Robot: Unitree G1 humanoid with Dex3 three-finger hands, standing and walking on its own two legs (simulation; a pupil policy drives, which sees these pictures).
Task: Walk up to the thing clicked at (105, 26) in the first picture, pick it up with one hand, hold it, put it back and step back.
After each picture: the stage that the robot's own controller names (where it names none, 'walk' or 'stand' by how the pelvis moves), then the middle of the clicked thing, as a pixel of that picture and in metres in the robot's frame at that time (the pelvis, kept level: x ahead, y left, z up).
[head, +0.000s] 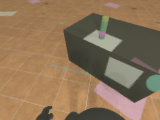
stand; (103, 28) +0.96 -0.07 +0.02
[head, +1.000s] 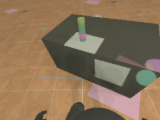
walk; (81, 30) +0.83 +0.18 +0.04
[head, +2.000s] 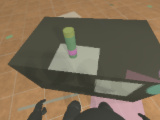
stand; (71, 44) +0.51 +0.19 +0.08
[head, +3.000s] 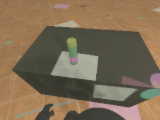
stand; (73, 53) +0.51 +0.18 +0.02
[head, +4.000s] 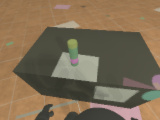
stand; (73, 54) +0.50 +0.18 +0.02
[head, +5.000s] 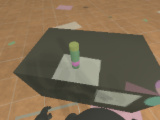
stand; (75, 56) +0.48 +0.16 +0.02
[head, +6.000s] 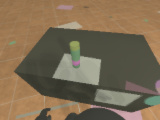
stand; (75, 56) +0.49 +0.16 +0.02
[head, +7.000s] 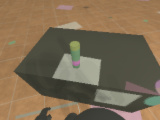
rise first; (75, 56) +0.49 +0.16 +0.02
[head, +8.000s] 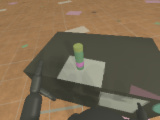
rise first; (79, 58) +0.48 +0.16 +0.02
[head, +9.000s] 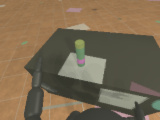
go down; (80, 54) +0.51 +0.15 +0.03
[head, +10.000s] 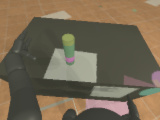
go down; (69, 51) +0.47 +0.15 +0.05
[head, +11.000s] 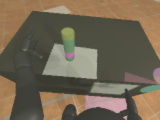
close in; (69, 47) +0.49 +0.15 +0.07
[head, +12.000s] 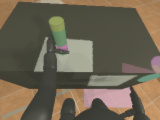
close; (60, 39) +0.51 +0.17 +0.10
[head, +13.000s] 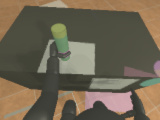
lift; (62, 45) +0.47 +0.17 +0.10
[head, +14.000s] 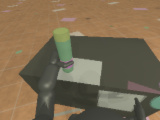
lift; (65, 53) +0.32 +0.17 +0.24
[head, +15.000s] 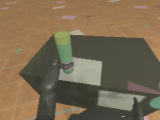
hold; (65, 55) +0.33 +0.17 +0.22
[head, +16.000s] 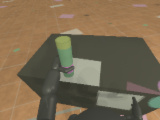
hold; (66, 59) +0.32 +0.16 +0.19
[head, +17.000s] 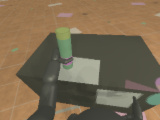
crouch; (65, 51) +0.37 +0.17 +0.21
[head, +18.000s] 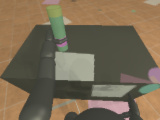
lower; (59, 31) +0.50 +0.18 +0.22
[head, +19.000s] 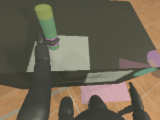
lower; (49, 31) +0.54 +0.19 +0.11
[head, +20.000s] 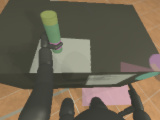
lower; (54, 36) +0.52 +0.19 +0.11
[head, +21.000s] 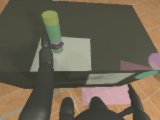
lower; (54, 36) +0.52 +0.18 +0.11
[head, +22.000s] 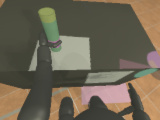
lower; (52, 34) +0.53 +0.19 +0.11
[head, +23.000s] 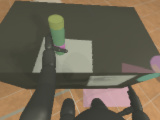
open; (58, 38) +0.51 +0.17 +0.10
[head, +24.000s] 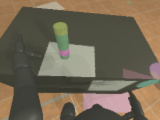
sink last; (63, 43) +0.49 +0.17 +0.09
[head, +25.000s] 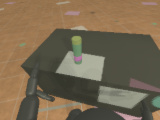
stand; (77, 51) +0.52 +0.17 +0.07
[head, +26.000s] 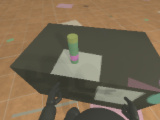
stand; (73, 50) +0.50 +0.17 +0.07
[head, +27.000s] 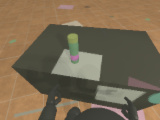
stand; (74, 50) +0.51 +0.17 +0.08
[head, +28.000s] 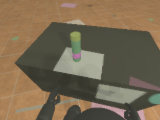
stand; (76, 48) +0.52 +0.17 +0.07
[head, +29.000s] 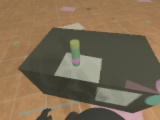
walk; (75, 54) +0.51 +0.17 +0.02
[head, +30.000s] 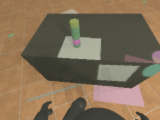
walk; (75, 35) +0.65 +0.19 +0.04
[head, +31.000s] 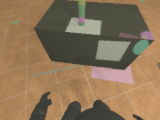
walk; (81, 13) +0.98 +0.17 +0.04
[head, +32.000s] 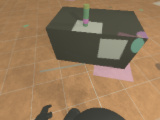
stand; (85, 16) +1.14 +0.16 +0.04
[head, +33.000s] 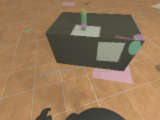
stand; (83, 20) +1.13 +0.17 +0.02
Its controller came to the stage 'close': yes
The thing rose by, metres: 0.19
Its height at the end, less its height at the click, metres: +0.00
